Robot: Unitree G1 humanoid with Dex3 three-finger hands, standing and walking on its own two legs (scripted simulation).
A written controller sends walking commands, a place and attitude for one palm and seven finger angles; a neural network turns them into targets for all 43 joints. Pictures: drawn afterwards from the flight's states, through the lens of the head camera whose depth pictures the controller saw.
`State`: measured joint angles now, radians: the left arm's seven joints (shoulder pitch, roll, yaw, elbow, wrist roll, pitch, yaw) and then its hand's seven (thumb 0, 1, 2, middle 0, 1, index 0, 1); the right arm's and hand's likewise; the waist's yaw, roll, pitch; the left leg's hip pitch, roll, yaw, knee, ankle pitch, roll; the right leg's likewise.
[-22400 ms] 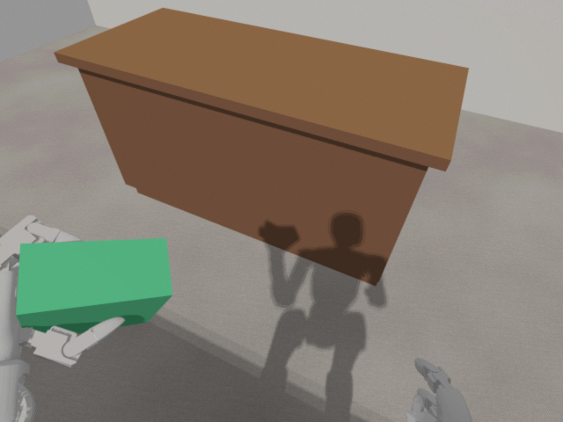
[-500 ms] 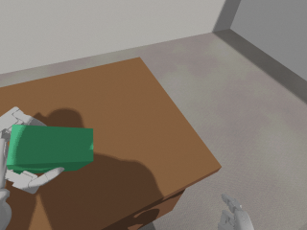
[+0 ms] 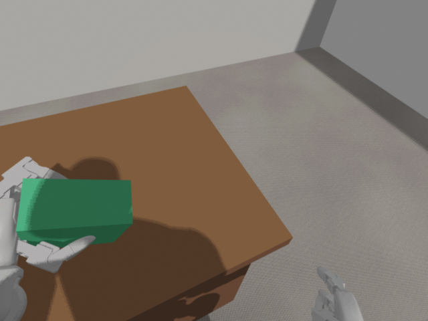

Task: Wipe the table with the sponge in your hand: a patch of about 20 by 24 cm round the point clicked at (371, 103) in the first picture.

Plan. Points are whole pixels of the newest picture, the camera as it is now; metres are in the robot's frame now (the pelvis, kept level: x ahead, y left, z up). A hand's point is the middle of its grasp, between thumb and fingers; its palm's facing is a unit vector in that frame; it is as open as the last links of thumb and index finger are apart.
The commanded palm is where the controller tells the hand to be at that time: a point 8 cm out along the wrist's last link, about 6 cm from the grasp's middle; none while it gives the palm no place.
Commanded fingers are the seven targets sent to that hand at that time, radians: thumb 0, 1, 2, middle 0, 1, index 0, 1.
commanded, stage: shuffle to correct the standing spot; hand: left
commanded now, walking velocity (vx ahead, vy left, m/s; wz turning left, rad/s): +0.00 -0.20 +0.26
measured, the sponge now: (92, 215) +0.23 +0.21 +0.12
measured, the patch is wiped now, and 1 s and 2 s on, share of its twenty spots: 0.00 0.00 0.00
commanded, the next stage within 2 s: none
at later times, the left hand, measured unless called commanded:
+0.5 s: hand (82, 214) +0.22 +0.21 +0.16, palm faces +0.38 -0.86 -0.35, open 10.4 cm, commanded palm +0.16 +0.24 +0.17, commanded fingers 0.00 0.10 1.30 -1.20 -1.60 -1.20 -1.60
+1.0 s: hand (112, 204) +0.23 +0.17 +0.16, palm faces +0.35 -0.85 -0.38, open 10.4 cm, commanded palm +0.17 +0.21 +0.17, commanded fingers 0.00 0.10 1.30 -1.20 -1.60 -1.20 -1.60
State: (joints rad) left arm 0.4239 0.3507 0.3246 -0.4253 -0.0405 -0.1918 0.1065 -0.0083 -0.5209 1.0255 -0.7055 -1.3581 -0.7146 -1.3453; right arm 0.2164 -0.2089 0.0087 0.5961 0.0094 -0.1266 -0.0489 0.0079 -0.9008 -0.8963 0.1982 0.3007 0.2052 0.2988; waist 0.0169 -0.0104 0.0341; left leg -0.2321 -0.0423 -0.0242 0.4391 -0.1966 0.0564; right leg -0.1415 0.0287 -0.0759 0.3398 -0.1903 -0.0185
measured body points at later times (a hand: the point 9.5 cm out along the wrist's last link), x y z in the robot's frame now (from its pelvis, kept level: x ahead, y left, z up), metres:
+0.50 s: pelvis +0.01 -0.04 +0.00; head +0.03 -0.03 +0.45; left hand +0.19 +0.25 +0.18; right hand +0.19 -0.26 -0.08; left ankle +0.02 +0.08 -0.74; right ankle +0.00 -0.11 -0.74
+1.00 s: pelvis +0.01 -0.08 -0.01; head +0.04 -0.06 +0.44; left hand +0.21 +0.21 +0.19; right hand +0.18 -0.32 -0.09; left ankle +0.02 +0.07 -0.74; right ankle +0.00 -0.11 -0.74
